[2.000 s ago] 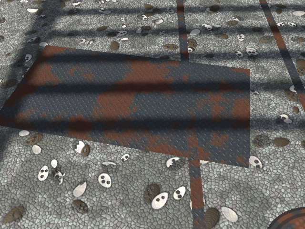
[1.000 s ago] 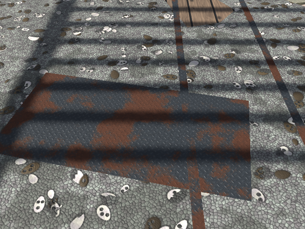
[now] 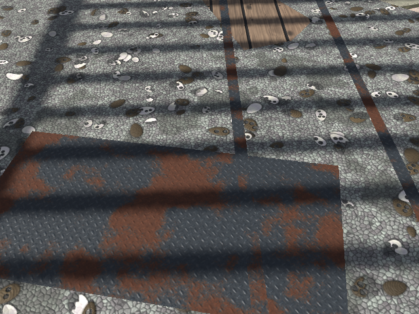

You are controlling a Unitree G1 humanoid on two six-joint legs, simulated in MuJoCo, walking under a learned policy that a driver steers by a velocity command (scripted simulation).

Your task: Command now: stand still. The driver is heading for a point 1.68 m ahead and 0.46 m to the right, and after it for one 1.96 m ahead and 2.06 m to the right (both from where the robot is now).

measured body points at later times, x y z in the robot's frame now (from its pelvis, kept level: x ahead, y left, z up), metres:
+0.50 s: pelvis +0.03 -0.02 +0.00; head +0.04 -0.02 +0.45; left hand +0.00 +0.18 -0.16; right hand +0.01 -0.23 -0.16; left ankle +0.04 +0.07 -0.74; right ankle -0.01 -0.12 -0.74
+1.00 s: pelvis +0.04 -0.03 +0.00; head +0.05 -0.03 +0.45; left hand -0.01 +0.17 -0.16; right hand +0.01 -0.23 -0.16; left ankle +0.04 +0.07 -0.74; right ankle -0.01 -0.12 -0.74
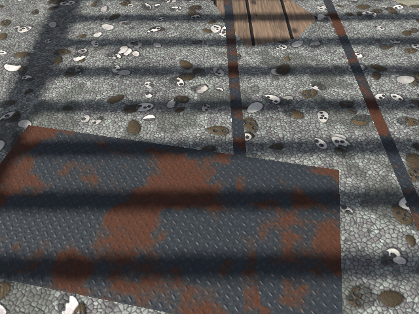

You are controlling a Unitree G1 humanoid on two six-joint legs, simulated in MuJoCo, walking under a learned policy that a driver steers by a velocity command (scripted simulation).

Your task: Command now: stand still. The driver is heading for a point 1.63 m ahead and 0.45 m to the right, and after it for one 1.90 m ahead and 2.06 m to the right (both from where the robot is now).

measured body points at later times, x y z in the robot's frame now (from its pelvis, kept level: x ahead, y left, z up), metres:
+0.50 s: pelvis +0.00 -0.01 +0.00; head +0.01 -0.01 +0.45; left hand -0.05 +0.19 -0.16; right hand -0.04 -0.21 -0.16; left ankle +0.01 +0.10 -0.74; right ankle -0.05 -0.09 -0.74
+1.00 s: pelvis +0.13 +0.05 +0.00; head +0.14 +0.07 +0.45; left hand +0.13 +0.29 -0.16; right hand +0.13 -0.20 -0.14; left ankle +0.12 +0.13 -0.74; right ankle +0.02 -0.06 -0.66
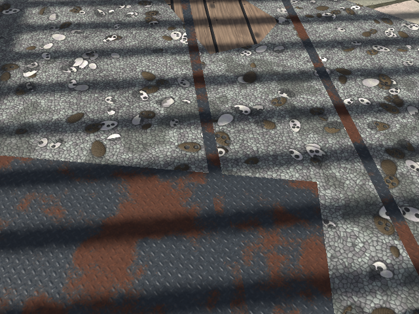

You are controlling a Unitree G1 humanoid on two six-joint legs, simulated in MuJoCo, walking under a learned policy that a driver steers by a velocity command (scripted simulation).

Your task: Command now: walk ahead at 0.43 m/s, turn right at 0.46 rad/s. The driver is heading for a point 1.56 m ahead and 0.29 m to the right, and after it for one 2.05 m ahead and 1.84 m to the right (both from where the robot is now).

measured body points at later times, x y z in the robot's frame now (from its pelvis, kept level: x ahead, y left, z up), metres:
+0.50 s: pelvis +0.25 -0.05 -0.01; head +0.29 -0.05 +0.43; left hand +0.40 +0.18 -0.15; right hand +0.23 -0.30 -0.15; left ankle +0.18 +0.11 -0.63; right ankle +0.29 -0.08 -0.74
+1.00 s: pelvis +0.55 -0.11 -0.02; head +0.58 -0.12 +0.43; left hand +0.63 +0.15 -0.16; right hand +0.60 -0.40 -0.13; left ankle +0.66 -0.08 -0.74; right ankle +0.32 -0.09 -0.66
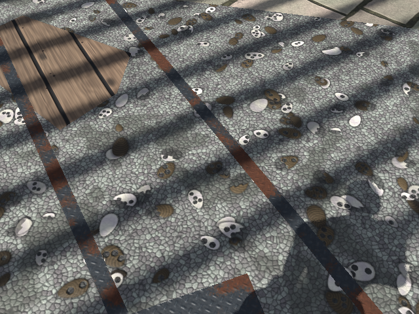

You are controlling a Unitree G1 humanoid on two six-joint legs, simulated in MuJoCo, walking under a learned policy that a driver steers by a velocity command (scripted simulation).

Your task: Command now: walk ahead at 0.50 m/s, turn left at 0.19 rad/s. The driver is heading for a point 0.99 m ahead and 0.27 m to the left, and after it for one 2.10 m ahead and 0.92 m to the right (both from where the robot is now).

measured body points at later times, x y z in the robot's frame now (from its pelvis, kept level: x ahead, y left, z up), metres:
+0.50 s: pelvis +0.27 -0.01 +0.00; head +0.30 -0.01 +0.45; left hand +0.45 +0.26 -0.06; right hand +0.30 -0.29 -0.13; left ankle +0.10 +0.07 -0.70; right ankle +0.38 -0.09 -0.72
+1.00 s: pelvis +0.48 +0.08 +0.00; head +0.52 +0.11 +0.45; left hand +0.31 +0.29 -0.13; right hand +0.80 +0.03 -0.08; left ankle +0.54 +0.21 -0.72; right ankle +0.39 -0.09 -0.72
